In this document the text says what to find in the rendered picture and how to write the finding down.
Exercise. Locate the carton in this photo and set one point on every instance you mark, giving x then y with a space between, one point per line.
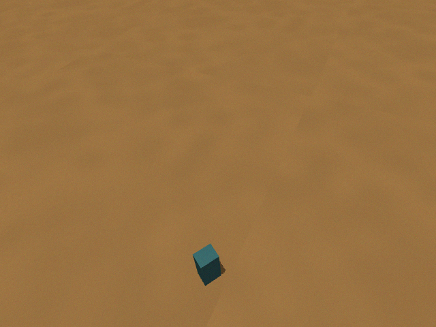
207 264

